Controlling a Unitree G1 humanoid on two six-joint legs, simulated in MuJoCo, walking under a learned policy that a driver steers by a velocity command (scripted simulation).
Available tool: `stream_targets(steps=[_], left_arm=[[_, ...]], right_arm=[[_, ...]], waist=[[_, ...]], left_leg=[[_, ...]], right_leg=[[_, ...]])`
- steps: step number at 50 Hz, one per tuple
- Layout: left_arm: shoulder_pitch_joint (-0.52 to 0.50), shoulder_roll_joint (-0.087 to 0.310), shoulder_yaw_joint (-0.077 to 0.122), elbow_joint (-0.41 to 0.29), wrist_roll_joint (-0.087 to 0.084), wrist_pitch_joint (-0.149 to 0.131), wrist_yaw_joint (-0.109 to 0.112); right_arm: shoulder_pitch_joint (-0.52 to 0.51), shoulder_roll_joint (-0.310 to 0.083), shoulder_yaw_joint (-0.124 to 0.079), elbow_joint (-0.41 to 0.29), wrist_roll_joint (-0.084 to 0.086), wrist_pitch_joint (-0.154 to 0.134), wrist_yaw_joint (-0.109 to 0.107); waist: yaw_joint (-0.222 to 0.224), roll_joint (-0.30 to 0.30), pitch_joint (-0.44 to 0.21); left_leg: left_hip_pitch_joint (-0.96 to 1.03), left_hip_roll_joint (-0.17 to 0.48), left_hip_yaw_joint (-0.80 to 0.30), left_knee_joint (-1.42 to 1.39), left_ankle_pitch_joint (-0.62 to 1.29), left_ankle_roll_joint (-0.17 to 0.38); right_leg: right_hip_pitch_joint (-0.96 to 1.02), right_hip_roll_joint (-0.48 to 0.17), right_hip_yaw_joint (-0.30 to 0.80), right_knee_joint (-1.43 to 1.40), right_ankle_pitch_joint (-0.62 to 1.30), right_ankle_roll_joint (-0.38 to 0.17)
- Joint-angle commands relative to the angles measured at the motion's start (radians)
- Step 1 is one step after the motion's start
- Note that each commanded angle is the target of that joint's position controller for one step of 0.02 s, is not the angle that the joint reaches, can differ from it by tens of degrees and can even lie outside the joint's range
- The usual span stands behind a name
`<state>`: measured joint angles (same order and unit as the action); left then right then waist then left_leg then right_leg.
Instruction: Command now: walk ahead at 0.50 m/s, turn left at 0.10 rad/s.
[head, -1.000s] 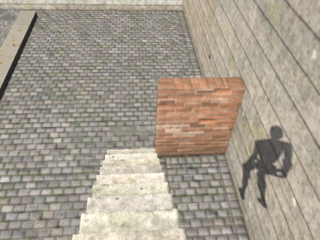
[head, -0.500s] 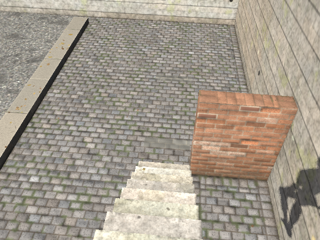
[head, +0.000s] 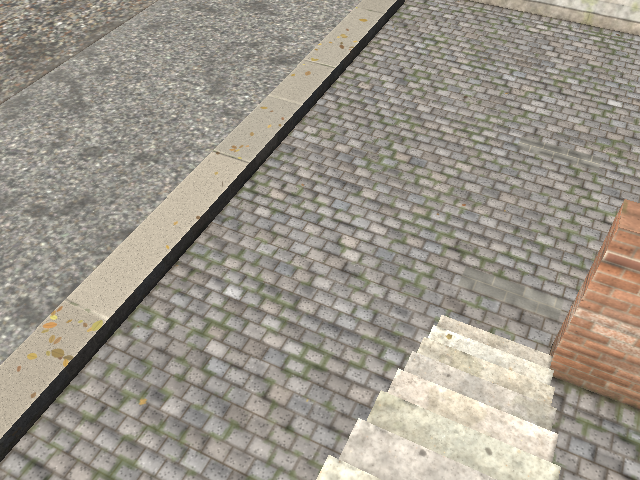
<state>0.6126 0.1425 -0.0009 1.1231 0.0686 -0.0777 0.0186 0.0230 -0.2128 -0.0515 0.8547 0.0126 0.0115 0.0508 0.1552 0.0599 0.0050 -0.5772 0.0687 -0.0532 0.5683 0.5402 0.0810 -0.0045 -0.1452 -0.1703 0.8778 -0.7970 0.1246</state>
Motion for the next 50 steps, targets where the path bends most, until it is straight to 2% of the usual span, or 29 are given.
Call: stream_targets(steps=[1,3,4,5,6,7,8,9,10,11,14,15,19,21,23,25,30,31,34,35,36,37,39,40,42,43,44,46,50], left_arm=[[-0.086,0.162,0.046,-0.049,0.006,0.01,0.008],[-0.131,0.233,0.072,-0.044,-0.035,0.037,0.018],[-0.041,0.217,0.09,-0.042,-0.055,0.048,0.028],[0.191,0.086,0.08,-0.04,-0.094,0.056,0.014],[0.191,0.128,0.069,-0.043,-0.097,0.05,0.025],[0.074,0.172,0.091,-0.038,-0.082,0.058,0.039],[0.01,0.116,0.074,-0.084,-0.07,0.075,0.039],[-0.055,0.167,0.083,-0.064,-0.052,0.093,0.032],[-0.09,0.19,0.1,-0.07,-0.032,0.117,0.029],[-0.065,0.16,0.096,-0.047,-0.055,0.143,0.009],[-0.217,0.09,0.071,-0.111,-0.034,0.155,-0.007],[-0.194,0.128,0.087,-0.076,-0.021,0.167,-0.006],[-0.39,0.108,0.087,-0.163,-0.019,0.173,-0.015],[-0.49,0.103,0.078,-0.231,-0.008,0.167,-0.01],[-0.541,0.101,0.077,-0.264,-0.028,0.16,-0.031],[-0.559,0.09,0.074,-0.263,-0.043,0.15,-0.052],[-0.623,0.11,0.085,-0.272,-0.04,0.14,-0.045],[-0.628,0.125,0.088,-0.292,-0.05,0.138,-0.042],[-0.041,0.223,0.134,-0.121,-0.072,0.144,-0.029],[-0.087,0.22,0.138,-0.152,-0.047,0.126,-0.027],[-0.039,0.28,0.132,-0.084,-0.052,0.103,-0.04],[-0.015,0.288,0.112,-0.078,-0.109,0.089,-0.043],[-0.051,0.258,0.098,-0.096,-0.103,0.093,-0.031],[-0.059,0.244,0.088,-0.117,-0.112,0.092,-0.021],[-0.126,0.201,0.06,-0.118,-0.088,0.069,-0.004],[-0.152,0.204,0.058,-0.113,-0.088,0.061,0.008],[-0.156,0.24,0.063,-0.108,-0.059,0.051,0.006],[-0.135,0.154,0.029,-0.099,-0.067,0.029,-0.006],[-0.194,0.158,0.019,-0.153,-0.076,0.019,0.041]], right_arm=[[0.146,-0.066,-0.009,0.038,-0.015,-0.018,-0.022],[0.587,-0.122,-0.032,0.21,-0.026,-0.038,-0.038],[0.549,-0.152,-0.038,0.215,-0.058,-0.063,-0.036],[0.604,-0.264,-0.015,0.232,-0.045,-0.079,-0.013],[0.673,-0.257,-0.019,0.215,0.011,-0.075,-0.011],[0.658,-0.207,0.003,0.196,0.017,-0.076,-0.007],[0.557,-0.267,-0.011,0.181,-0.014,-0.083,-0.019],[0.45,-0.182,0.012,0.136,-0.021,-0.103,-0.017],[0.404,-0.121,0.023,0.13,-0.03,-0.129,0.004],[0.396,-0.12,0.019,0.129,-0.043,-0.14,0.017],[0.442,-0.069,0.036,0.132,-0.024,-0.131,-0.012],[0.471,-0.114,0.03,0.134,-0.061,-0.121,-0.018],[0.567,-0.026,0.055,0.176,-0.034,-0.132,-0.03],[0.581,-0.045,0.049,0.187,-0.046,-0.127,-0.055],[0.527,-0.06,0.055,0.171,-0.07,-0.126,-0.066],[0.503,-0.062,0.054,0.161,-0.058,-0.125,-0.078],[0.59,-0.051,0.042,0.19,-0.088,-0.106,-0.067],[0.597,-0.068,0.036,0.197,-0.098,-0.098,-0.061],[0.393,-0.117,0.019,0.182,-0.086,-0.068,-0.039],[0.358,-0.139,-0.006,0.156,-0.062,-0.044,-0.057],[0.472,-0.053,0.003,0.123,-0.067,-0.042,-0.053],[0.503,-0.046,0.019,0.075,-0.094,-0.031,-0.05],[0.445,-0.097,0.003,0.093,-0.106,-0.022,-0.037],[0.439,-0.096,0.003,0.101,-0.114,-0.019,-0.026],[0.413,-0.002,0.027,0.062,-0.073,0.006,-0.051],[0.369,0.01,0.035,0.049,-0.084,0.021,-0.06],[0.446,-0.003,0.026,0.097,-0.096,0.03,-0.064],[0.341,-0.132,-0.021,0.065,-0.088,0.034,-0.054],[0.223,-0.066,0.002,0.024,-0.086,0.001,-0.011]], waist=[[-0.11,-0.127,0.078],[-0.316,-0.057,-0.063],[-0.298,0.251,0.003],[-0.116,0.399,-0.123],[-0.177,0.354,-0.277],[-0.201,0.214,-0.159],[-0.137,0.23,-0.186],[-0.106,0.089,-0.163],[-0.101,0.121,-0.09],[-0.063,0.122,-0.03],[-0.084,0.045,0.026],[-0.085,0.029,-0.026],[-0.13,0.051,0.092],[-0.145,-0.01,0.124],[-0.151,-0.028,0.149],[-0.168,-0.043,0.184],[-0.282,-0.033,0.208],[-0.286,-0.006,0.201],[0.011,0.006,-0.059],[0.063,-0.147,0.069],[-0.078,-0.368,0.069],[-0.134,-0.286,-0.036],[-0.15,-0.081,-0.013],[-0.152,-0.086,-0.012],[-0.218,-0.134,0.02],[-0.22,-0.14,0.031],[-0.246,-0.14,-0.009],[-0.231,-0.097,0.075],[-0.204,-0.109,0.044]], left_leg=[[0.298,0.039,0.049,-0.116,0.099,0.019],[0.734,0.028,0.078,-0.209,0.032,0.004],[0.738,0.096,0.056,-0.352,0.115,0.001],[1.126,0.259,0.004,0.287,1.111,-0.021],[1.113,0.337,-0.096,0.292,1.128,-0.038],[0.894,0.301,-0.097,0.113,0.702,-0.071],[0.734,0.415,-0.264,-0.008,0.203,0.056],[0.555,0.392,-0.261,-0.053,-0.056,0.097],[0.404,0.343,-0.194,-0.051,-0.015,0.095],[0.296,0.313,-0.139,-0.048,-0.043,0.101],[0.223,0.305,-0.151,-0.054,-0.194,0.09],[0.247,0.295,-0.146,0.001,-0.248,0.093],[0.404,0.247,-0.106,0.028,-0.533,0.034],[0.407,0.253,-0.057,-0.003,-0.672,0.01],[0.26,0.243,-0.02,0.006,-0.914,0.016],[0.18,0.231,0.038,0.027,-1.047,0.011],[0.289,0.234,0.132,0.261,-0.86,-0.017],[0.348,0.24,0.132,0.305,-0.759,-0.022],[0.156,0.168,0.24,0.847,-0.386,-0.046],[0.135,0.026,0.276,1.234,-0.698,-0.054],[-0.349,-0.107,0.238,1.453,-1.364,-0.086],[-0.43,-0.042,0.147,1.333,-1.344,-0.104],[-0.439,0.005,0.072,1.149,-1.22,-0.098],[-0.431,-0.002,0.086,1.203,-1.281,-0.089],[-0.323,0.02,0.032,0.857,-0.817,-0.135],[-0.209,0.005,0.06,0.802,-0.776,-0.145],[-0.118,-0.013,0.066,0.831,-0.668,-0.125],[-0.226,-0.006,-0.003,0.701,-0.482,-0.099],[0.06,-0.095,0.052,0.352,-0.065,-0.096]], right_leg=[[-0.214,-0.088,0.079,0.104,0.475,-0.166],[-0.33,-0.042,0.114,0.604,0.684,-0.184],[-0.445,0.144,0.108,1.023,-0.017,-0.179],[-0.882,0.225,0.266,1.267,-0.305,-0.125],[-0.903,0.189,0.325,1.215,-0.197,-0.141],[-0.896,0.198,0.312,1.057,0.018,-0.152],[-0.88,0.169,0.292,1.079,0.16,-0.14],[-0.791,0.132,0.338,0.836,0.392,-0.15],[-0.739,0.139,0.324,0.793,0.494,-0.143],[-0.722,0.136,0.28,0.703,0.566,-0.148],[-0.737,0.128,0.273,0.454,0.735,-0.143],[-0.71,0.161,0.236,0.518,0.8,-0.16],[-0.972,0.159,0.34,0.285,0.99,-0.203],[-1.001,0.152,0.298,0.116,1.149,-0.196],[-0.814,0.13,0.274,0.018,1.316,-0.199],[-0.698,0.129,0.227,-0.067,1.404,-0.203],[-0.662,0.101,0.101,-0.108,1.369,-0.237],[-0.667,0.095,0.09,-0.117,1.277,-0.24],[0.078,0.147,0.003,-0.191,1.188,-0.279],[0.003,0.084,0.182,-0.669,1.042,-0.356],[0.358,-0.037,0.272,-0.218,1.823,-0.377],[0.387,-0.11,0.423,-0.143,2.052,-0.402],[0.194,-0.125,0.532,-0.224,1.439,-0.436],[0.102,-0.122,0.576,-0.202,1.467,-0.446],[-0.217,-0.14,0.603,-0.272,1.341,-0.445],[-0.357,-0.084,0.59,-0.284,1.311,-0.452],[-0.401,-0.072,0.604,-0.269,1.269,-0.451],[-0.394,0.014,0.586,-0.199,0.997,-0.382],[-0.579,0.154,0.523,-0.085,0.511,-0.347]])
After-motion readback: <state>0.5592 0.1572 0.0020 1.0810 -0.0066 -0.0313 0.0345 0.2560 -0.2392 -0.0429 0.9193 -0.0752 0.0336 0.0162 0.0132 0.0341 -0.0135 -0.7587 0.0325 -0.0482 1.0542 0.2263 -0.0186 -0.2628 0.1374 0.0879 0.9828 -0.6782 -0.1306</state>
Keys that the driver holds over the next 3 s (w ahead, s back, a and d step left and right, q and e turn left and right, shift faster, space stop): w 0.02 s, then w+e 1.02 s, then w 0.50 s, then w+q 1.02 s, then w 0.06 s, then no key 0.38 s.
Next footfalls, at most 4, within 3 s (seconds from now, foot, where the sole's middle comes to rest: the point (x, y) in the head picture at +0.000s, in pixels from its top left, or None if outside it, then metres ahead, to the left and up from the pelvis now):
0.08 left None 0.18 0.14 -0.88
0.70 right None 0.37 -0.08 -1.08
1.18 left None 0.66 -0.06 -1.27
1.74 right None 0.75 -0.47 -1.47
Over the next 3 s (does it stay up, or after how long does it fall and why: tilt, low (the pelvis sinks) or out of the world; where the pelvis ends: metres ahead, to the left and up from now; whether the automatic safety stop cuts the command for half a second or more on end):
stays up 1.16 -0.35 -1.01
